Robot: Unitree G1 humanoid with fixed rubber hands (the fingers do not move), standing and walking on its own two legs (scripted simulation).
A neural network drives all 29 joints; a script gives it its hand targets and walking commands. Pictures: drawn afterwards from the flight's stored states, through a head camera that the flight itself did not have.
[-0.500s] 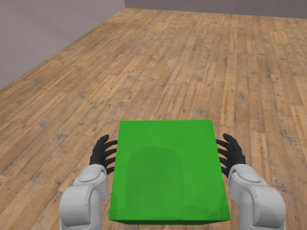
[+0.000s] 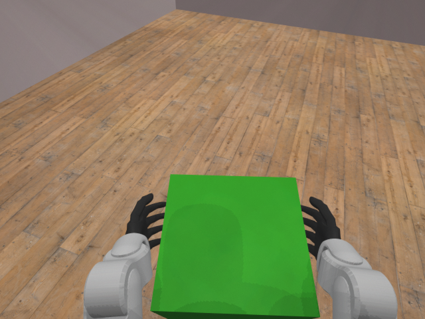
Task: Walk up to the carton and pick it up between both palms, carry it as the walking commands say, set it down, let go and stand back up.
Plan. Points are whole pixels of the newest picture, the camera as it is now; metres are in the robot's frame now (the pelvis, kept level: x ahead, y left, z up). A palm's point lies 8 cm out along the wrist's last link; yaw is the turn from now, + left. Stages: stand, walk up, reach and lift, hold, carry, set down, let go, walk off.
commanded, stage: carry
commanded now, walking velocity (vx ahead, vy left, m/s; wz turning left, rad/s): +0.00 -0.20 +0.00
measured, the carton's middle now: (229, 257) +0.25 +0.00 +0.02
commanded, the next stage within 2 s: none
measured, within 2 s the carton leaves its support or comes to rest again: neither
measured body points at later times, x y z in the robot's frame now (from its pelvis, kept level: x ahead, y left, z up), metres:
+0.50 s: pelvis -0.04 -0.16 -0.01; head -0.07 -0.16 +0.44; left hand +0.20 +0.01 +0.09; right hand +0.22 -0.30 +0.10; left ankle -0.07 -0.07 -0.71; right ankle +0.00 -0.20 -0.74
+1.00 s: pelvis -0.09 -0.32 -0.01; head -0.10 -0.33 +0.44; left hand +0.16 -0.17 +0.08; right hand +0.16 -0.48 +0.07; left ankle -0.10 -0.15 -0.69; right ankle -0.07 -0.42 -0.74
